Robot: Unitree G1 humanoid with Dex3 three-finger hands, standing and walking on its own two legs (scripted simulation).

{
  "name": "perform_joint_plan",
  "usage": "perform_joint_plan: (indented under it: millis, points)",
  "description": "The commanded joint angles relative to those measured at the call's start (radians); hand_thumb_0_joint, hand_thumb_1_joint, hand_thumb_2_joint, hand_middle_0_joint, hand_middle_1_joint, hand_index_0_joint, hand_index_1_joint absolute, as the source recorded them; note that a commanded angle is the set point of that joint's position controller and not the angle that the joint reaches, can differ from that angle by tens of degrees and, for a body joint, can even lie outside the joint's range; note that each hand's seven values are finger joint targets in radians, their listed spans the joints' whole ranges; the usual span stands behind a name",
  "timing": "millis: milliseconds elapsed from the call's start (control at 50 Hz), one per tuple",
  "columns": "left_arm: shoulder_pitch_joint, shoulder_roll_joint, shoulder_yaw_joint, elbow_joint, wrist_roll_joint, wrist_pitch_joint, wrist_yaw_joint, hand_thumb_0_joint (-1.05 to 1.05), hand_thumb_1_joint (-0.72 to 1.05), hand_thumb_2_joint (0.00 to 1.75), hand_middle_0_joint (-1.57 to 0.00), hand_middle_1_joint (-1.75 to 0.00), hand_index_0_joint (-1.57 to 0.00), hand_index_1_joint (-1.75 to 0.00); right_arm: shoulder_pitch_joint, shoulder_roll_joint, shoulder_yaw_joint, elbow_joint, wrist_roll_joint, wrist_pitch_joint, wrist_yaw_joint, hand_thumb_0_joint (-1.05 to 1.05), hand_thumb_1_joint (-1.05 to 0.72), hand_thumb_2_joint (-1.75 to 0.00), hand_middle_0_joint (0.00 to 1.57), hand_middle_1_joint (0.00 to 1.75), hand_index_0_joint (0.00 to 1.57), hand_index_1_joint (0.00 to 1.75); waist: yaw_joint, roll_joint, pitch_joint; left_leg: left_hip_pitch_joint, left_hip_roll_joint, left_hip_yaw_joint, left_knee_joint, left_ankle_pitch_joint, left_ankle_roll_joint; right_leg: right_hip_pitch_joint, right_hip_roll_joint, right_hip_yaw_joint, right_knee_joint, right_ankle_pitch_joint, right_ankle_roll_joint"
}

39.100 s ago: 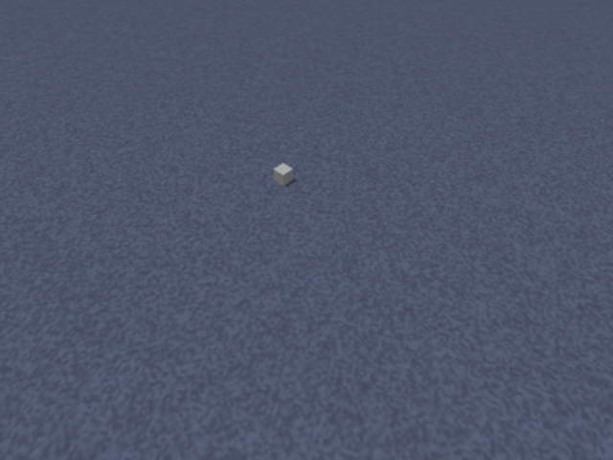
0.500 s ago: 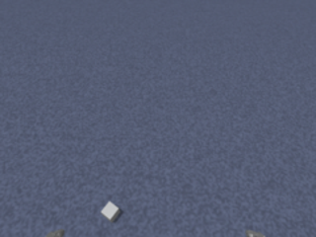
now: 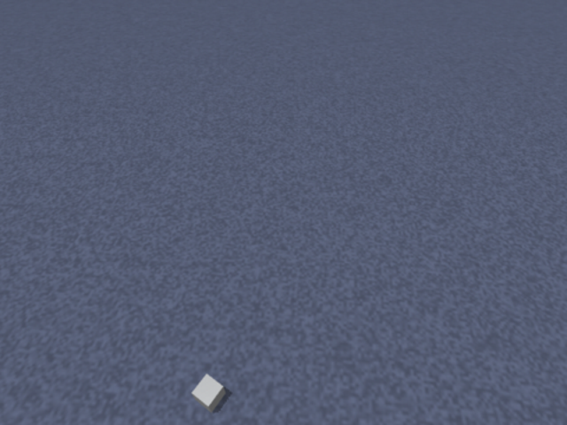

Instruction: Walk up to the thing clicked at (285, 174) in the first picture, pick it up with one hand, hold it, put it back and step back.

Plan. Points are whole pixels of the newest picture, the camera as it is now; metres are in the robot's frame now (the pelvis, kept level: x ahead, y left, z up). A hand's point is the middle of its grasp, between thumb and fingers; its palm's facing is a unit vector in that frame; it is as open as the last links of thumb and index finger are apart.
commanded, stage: stand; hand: left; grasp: from above
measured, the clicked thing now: (209, 393) +0.40 +0.23 -0.74
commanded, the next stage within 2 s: step back in 1.74 s
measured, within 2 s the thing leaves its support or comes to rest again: neither
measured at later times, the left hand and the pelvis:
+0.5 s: hand out of the picture +0.07 +0.23 -0.16, palm faces +0.00 -0.94 -0.33, open 7.4 cm; pelvis +0.01 -0.01 +0.00, yaw +0 degrees
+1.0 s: hand out of the picture +0.09 +0.23 -0.15, palm faces +0.00 -0.94 -0.34, open 7.4 cm; pelvis +0.02 -0.02 +0.00, yaw +0 degrees
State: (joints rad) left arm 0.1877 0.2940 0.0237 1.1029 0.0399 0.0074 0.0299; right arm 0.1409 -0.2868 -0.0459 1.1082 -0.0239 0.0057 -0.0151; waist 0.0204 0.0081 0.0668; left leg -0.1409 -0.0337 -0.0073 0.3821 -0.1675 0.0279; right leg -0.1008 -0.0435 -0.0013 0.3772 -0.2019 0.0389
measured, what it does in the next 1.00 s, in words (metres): stands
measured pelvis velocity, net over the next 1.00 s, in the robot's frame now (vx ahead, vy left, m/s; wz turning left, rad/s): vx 0.02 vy -0.02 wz -0.01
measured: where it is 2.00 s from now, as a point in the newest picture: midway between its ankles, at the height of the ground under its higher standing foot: outside the picture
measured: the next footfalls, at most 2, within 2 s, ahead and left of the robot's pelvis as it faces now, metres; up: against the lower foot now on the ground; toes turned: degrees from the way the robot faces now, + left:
none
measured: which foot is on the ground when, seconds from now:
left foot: down 0.00-1.00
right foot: down 0.00-1.00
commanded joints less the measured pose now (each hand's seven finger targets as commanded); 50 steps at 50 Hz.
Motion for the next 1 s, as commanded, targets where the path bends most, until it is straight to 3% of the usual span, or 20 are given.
perform_joint_plan:
  millis: [0,120,180,500,520,600,700,820,980]
  points:
    - [-0.026,0.183,0.037,-0.039,-0.005,-0.030,0.010,0.00,0.90,0.90,-0.20,-0.30,-0.20,-0.30,-0.052,-0.208,-0.033,-0.055,-0.001,-0.026,-0.008,0.00,-0.90,-0.90,0.20,0.30,0.20,0.30,-0.006,0.001,-0.030,-0.009,0.128,-0.142,-0.126,-0.092,0.003,-0.025,-0.065,0.070,-0.085,-0.004,-0.042]
    - [-0.038,0.198,0.035,-0.026,-0.010,-0.034,0.008,0.00,0.90,0.90,-0.20,-0.30,-0.20,-0.30,-0.050,-0.210,-0.026,-0.038,0.002,-0.028,-0.005,0.00,-0.90,-0.90,0.20,0.30,0.20,0.30,-0.014,-0.021,-0.031,0.012,0.126,-0.129,-0.117,-0.033,0.002,-0.026,-0.074,0.079,-0.104,0.011,-0.042]
    - [-0.047,0.204,0.034,-0.021,-0.011,-0.033,0.008,0.00,0.90,0.90,-0.20,-0.30,-0.20,-0.30,-0.056,-0.211,-0.022,-0.032,0.002,-0.023,-0.004,0.00,-0.90,-0.90,0.20,0.30,0.20,0.30,-0.015,-0.018,-0.016,0.004,0.126,-0.128,-0.119,-0.062,0.001,-0.039,-0.071,0.076,-0.110,-0.021,-0.041]
    - [-0.089,0.213,0.037,-0.016,-0.020,-0.034,0.002,0.00,0.90,0.90,-0.20,-0.30,-0.20,-0.30,-0.064,-0.228,-0.006,-0.017,0.007,-0.031,-0.009,0.00,-0.90,-0.90,0.20,0.30,0.20,0.30,-0.018,-0.010,-0.076,0.052,0.145,-0.107,-0.094,0.146,0.002,0.016,-0.085,0.080,-0.107,0.129,-0.045]
    - [-0.087,0.215,0.038,-0.013,-0.020,-0.033,0.001,0.00,0.90,0.90,-0.20,-0.30,-0.20,-0.30,-0.059,-0.230,-0.006,-0.010,0.006,-0.030,-0.009,0.00,-0.90,-0.90,0.20,0.30,0.20,0.30,-0.018,-0.015,-0.060,0.039,0.140,-0.107,-0.106,0.100,-0.002,0.005,-0.078,0.080,-0.116,0.103,-0.043]
    - [-0.093,0.215,0.037,-0.009,-0.022,-0.033,0.000,0.00,0.90,0.90,-0.20,-0.30,-0.20,-0.30,-0.063,-0.233,-0.006,-0.011,0.007,-0.030,-0.007,0.00,-0.90,-0.90,0.20,0.30,0.20,0.30,-0.020,-0.016,-0.055,0.037,0.144,-0.107,-0.109,0.097,-0.002,0.011,-0.080,0.081,-0.120,0.093,-0.045]
    - [-0.100,0.220,0.040,-0.016,-0.023,-0.035,-0.003,0.00,0.90,0.90,-0.20,-0.30,-0.20,-0.30,-0.076,-0.242,-0.005,-0.016,0.008,-0.036,-0.008,0.00,-0.90,-0.90,0.20,0.30,0.20,0.30,-0.015,-0.005,-0.089,0.055,0.152,-0.102,-0.097,0.163,0.001,0.038,-0.084,0.082,-0.111,0.158,-0.048]
    - [-0.105,0.221,0.040,-0.016,-0.024,-0.033,-0.005,0.00,0.90,0.90,-0.20,-0.30,-0.20,-0.30,-0.081,-0.241,-0.003,-0.018,0.008,-0.038,-0.008,0.00,-0.90,-0.90,0.20,0.30,0.20,0.30,-0.012,-0.004,-0.096,0.075,0.156,-0.104,-0.099,0.192,-0.001,0.030,-0.084,0.076,-0.102,0.165,-0.047]
    - [-0.116,0.227,0.040,-0.019,-0.024,-0.033,-0.007,0.00,0.90,0.90,-0.20,-0.30,-0.20,-0.30,-0.079,-0.245,-0.002,-0.017,0.008,-0.037,-0.006,0.00,-0.90,-0.90,0.20,0.30,0.20,0.30,-0.019,-0.009,-0.081,0.055,0.156,-0.104,-0.107,0.134,0.000,0.024,-0.085,0.085,-0.113,0.128,-0.049]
